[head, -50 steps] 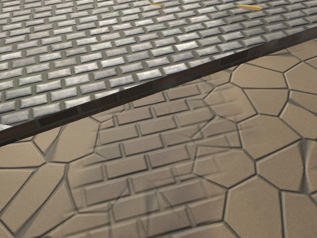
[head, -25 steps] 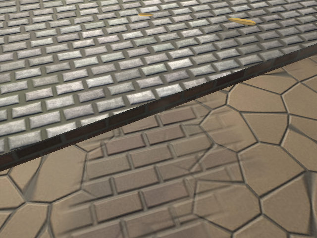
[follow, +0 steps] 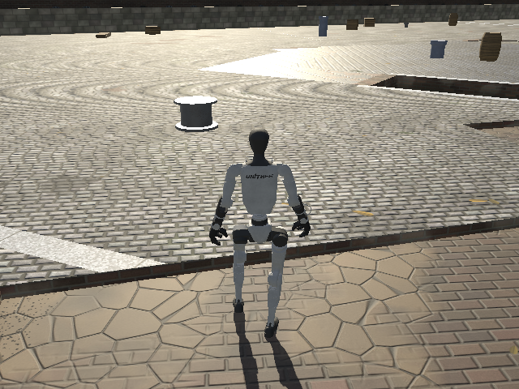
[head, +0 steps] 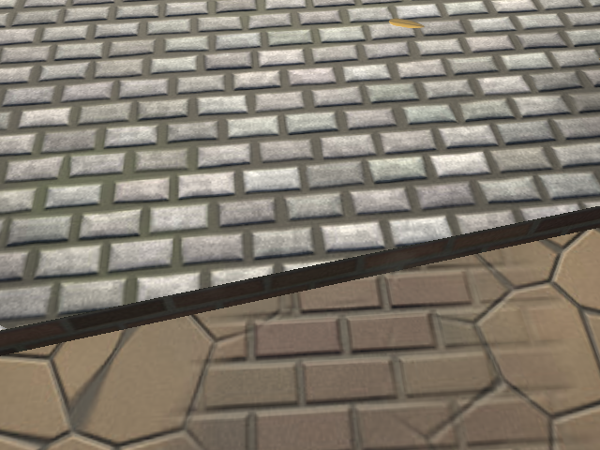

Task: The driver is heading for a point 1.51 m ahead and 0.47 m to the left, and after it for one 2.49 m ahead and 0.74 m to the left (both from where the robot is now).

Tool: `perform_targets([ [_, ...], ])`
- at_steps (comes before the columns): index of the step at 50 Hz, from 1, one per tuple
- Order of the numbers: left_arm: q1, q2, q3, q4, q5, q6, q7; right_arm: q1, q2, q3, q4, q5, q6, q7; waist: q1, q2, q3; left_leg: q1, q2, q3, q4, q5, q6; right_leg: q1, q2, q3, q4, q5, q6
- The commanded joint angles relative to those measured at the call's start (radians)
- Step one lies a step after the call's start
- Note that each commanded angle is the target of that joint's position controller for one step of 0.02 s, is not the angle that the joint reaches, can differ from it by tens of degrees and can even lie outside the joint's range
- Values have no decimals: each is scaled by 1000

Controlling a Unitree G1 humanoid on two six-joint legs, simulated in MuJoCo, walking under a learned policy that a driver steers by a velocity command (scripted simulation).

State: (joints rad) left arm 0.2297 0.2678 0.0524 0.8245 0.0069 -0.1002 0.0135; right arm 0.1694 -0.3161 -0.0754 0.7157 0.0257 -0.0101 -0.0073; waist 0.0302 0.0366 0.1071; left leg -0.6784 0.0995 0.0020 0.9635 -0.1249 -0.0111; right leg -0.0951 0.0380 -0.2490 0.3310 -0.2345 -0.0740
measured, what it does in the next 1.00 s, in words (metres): walks ahead, turning left: left foot, then right foot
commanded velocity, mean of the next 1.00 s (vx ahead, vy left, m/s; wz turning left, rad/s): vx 0.18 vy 0.00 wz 0.61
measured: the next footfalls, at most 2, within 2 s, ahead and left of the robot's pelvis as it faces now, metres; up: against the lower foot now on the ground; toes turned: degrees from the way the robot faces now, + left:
left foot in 0.16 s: +0.27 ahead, +0.07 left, +0.00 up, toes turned +11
right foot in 0.66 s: +0.35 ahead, -0.11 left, +0.00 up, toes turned +38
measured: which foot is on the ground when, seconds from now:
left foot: up 0.00-0.14, down 0.16-0.66, up 0.68-0.98, down 1.00-1.00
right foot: down 0.00-0.16, up 0.18-0.64, down 0.66-1.00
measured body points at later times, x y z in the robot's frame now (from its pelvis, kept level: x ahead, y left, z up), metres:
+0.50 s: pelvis +0.17 -0.01 -0.01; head +0.22 +0.02 +0.44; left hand +0.24 +0.30 -0.11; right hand +0.38 -0.25 -0.11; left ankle +0.23 +0.07 -0.74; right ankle +0.31 -0.16 -0.70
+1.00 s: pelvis +0.26 -0.02 +0.00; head +0.26 -0.02 +0.45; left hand +0.13 +0.24 -0.12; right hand +0.52 -0.17 -0.11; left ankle +0.17 +0.03 -0.74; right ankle +0.32 -0.14 -0.74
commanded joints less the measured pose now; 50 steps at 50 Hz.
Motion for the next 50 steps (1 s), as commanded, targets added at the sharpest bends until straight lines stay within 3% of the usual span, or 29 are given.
perform_targets([
  [1, -162, 146, 30, -107, -20, -4, 26, 80, 3, 8, -44, -15, 5, 31, -56, -74, -92, 214, -21, 64, -196, 222, 0, -89, -222, -7, -69, 685, -73],
  [3, -146, 174, 37, -103, -33, 22, 31, 55, -20, 0, -72, -15, 10, 58, -45, -74, -115, 198, -35, 89, -261, 214, 23, 24, -259, -8, 0, 743, -64],
  [4, -37, 106, 22, -63, -16, 29, 15, 108, 10, 15, -52, -92, 25, 69, -62, -41, -128, 224, -78, 163, -309, 188, 65, 87, -276, -47, 99, 777, -47],
  [6, -14, 135, 35, -68, -22, 40, 9, 152, -23, -1, -51, -83, 33, 61, -77, -87, -146, 316, -140, 181, -308, 54, 126, 76, -298, -39, 283, 896, -16],
  [8, -85, 144, 37, -103, -31, 62, -11, 355, -90, -35, -11, -81, 14, 23, -204, -40, -219, 532, -163, 98, -451, 98, 200, -39, -277, -20, 696, 668, 33],
  [9, -53, 65, 26, -133, -21, 71, -29, 264, -188, -60, -17, -45, 19, 2, -116, 203, -151, 615, 32, -236, -461, 721, 250, -294, -73, -28, 989, -301, 80],
  [10, 65, 68, 21, -181, 8, 89, -22, 230, -319, -91, -79, -32, 21, 18, -53, 211, -344, 804, 232, -719, -542, 931, 498, -521, 69, 201, 1242, -487, 146],
  [11, 67, 98, 12, -160, 42, 96, -6, 169, -292, -100, -119, -13, 28, 23, -71, 26, -416, 815, 265, -740, -629, 489, 495, -548, -13, 336, 1217, -418, 134],
  [13, -97, 116, 16, -191, 37, 97, 2, 102, -144, -56, -92, -26, 43, 18, -40, -92, -158, 556, 131, -559, -703, 76, 368, -541, -74, 348, 968, -280, 115],
  [15, -83, 119, 16, -178, 40, 124, 11, 86, -105, -46, -85, -26, 38, 15, -28, -46, -152, 481, 45, -441, -690, 158, 289, -431, -78, 326, 829, -200, 116],
  [17, -65, 86, 5, -170, 31, 140, 11, 101, -134, -55, -73, -36, 34, 22, -28, -59, -197, 475, 6, -403, -654, 252, 260, -377, -54, 321, 734, -191, 126],
  [20, -95, 77, -1, -184, 17, 143, 13, 115, -166, -68, -68, -41, 44, 25, -52, -15, -212, 483, -14, -449, -659, 88, 244, -387, -36, 338, 620, -164, 136],
  [21, -202, 84, 18, -217, -21, 109, 29, 21, -156, -69, -138, 12, 30, -11, -50, -11, -201, 456, -16, -546, -686, -87, 253, -412, 8, 417, 553, -149, 148],
  [23, -199, 96, 22, -202, -24, 83, 41, 8, -165, -72, -143, 4, 29, -42, -53, 44, -200, 491, -21, -564, -690, -231, 226, -430, 16, 439, 461, -89, 155],
  [25, -167, 105, 29, -176, -19, 71, 37, 12, -156, -71, -150, -6, 40, -49, -64, 82, -217, 484, -33, -528, -666, -221, 204, -379, 14, 416, 408, -44, 160],
  [29, -145, 106, 31, -167, -19, 58, 5, 22, -123, -53, -162, -19, 59, -35, -77, 133, -209, 434, -38, -527, -608, -84, 193, -254, 13, 363, 308, -47, 140],
  [31, -104, 110, 36, -155, -12, 50, -6, -3, -111, -42, -173, -11, 64, -30, -45, 126, -202, 420, -51, -536, -549, -32, 172, -165, 2, 340, 143, 38, 106],
  [32, -97, 127, 42, -155, -1, 49, -6, 19, -94, -33, -170, -7, 63, -28, -43, 87, -197, 392, -87, -509, -498, -98, 140, -106, -46, 365, 52, 100, 79],
  [33, -113, 180, 49, -177, 19, 53, -3, 77, -55, -19, -165, -18, 61, -25, -77, -93, -206, 319, -180, -396, -308, -353, 85, -44, -233, 557, -23, 138, 8],
  [34, -115, 248, 62, -176, 48, 60, -2, 49, -109, -36, -196, -6, 49, -25, -83, -320, -131, 169, -312, -223, -102, -520, 28, -112, -377, 775, -80, 250, -155],
  [35, -137, 212, 59, -190, 38, 57, 1, 48, -181, -57, -186, -29, 35, -23, -77, -243, -125, 144, -242, -248, 97, -476, -12, -153, -421, 822, -70, 208, -208],
  [36, -166, 172, 47, -200, 18, 59, 6, 50, -198, -64, -161, -24, 35, -20, -81, -160, -122, 150, -229, -245, 171, -407, -30, -160, -362, 716, -42, 172, -174],
  [37, -111, 145, 32, -175, 27, 90, -2, 83, -142, -40, -116, -89, 41, 7, -67, -38, -152, 209, -250, -201, 152, -283, -10, -182, -293, 635, -74, -47, -123],
  [38, -88, 176, 40, -161, 30, 101, -5, 87, -92, -24, -124, -92, 45, 35, -60, -150, -142, 175, -245, -169, 141, -249, -3, -149, -238, 614, -113, -260, -93],
  [39, -69, 186, 44, -150, 28, 105, -12, 90, -89, -15, -110, -82, 46, 57, -38, -212, -125, 150, -238, -132, 119, -250, -1, -124, -207, 598, -151, -374, -76],
  [42, 18, 188, 52, -112, 19, 96, -34, -13, -99, -5, -117, -68, 33, 79, 22, -206, -78, 121, -199, -68, -34, -264, -2, -57, -220, 601, -179, -407, -75],
  [46, 41, 203, 65, -84, 10, 82, -38, -27, -66, 18, -93, -60, 3, 66, 17, -236, -81, 364, -173, 11, -368, -331, 31, -133, -207, 533, -162, -316, -78],
  [49, 11, 171, 61, -86, 4, 90, -28, 116, -56, 23, -24, -54, -22, 26, -77, -119, -52, 697, -184, 68, -643, -137, 88, -360, -156, 461, -14, -310, -68],
  [50, -41, 114, 45, -117, 8, 80, -26, 235, -91, 16, 11, -56, -38, 16, -138, -19, -93, 914, -66, -83, -668, -232, 114, -560, -102, 399, 174, -292, -33],
])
